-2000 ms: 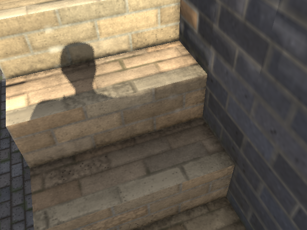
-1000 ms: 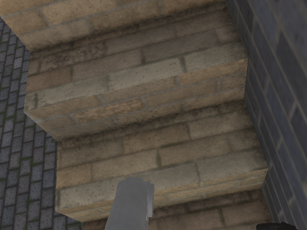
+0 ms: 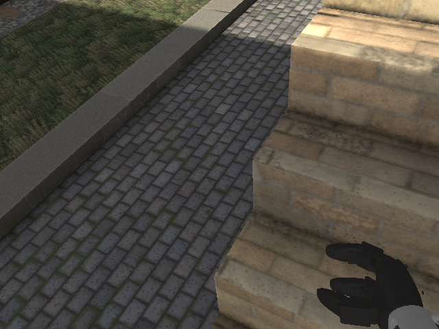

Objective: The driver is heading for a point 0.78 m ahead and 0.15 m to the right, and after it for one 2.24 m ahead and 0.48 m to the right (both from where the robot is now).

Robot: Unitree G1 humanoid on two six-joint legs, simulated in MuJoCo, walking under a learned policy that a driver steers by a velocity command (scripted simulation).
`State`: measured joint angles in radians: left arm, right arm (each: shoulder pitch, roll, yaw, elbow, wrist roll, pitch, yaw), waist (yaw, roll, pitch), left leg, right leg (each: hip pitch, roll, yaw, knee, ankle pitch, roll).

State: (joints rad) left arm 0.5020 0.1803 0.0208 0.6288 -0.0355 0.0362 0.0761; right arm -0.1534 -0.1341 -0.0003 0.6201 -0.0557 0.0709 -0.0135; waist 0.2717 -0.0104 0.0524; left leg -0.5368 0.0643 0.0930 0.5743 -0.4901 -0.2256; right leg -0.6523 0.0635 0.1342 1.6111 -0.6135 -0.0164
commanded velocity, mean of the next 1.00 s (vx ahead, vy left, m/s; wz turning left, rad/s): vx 0.28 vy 0.00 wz -0.43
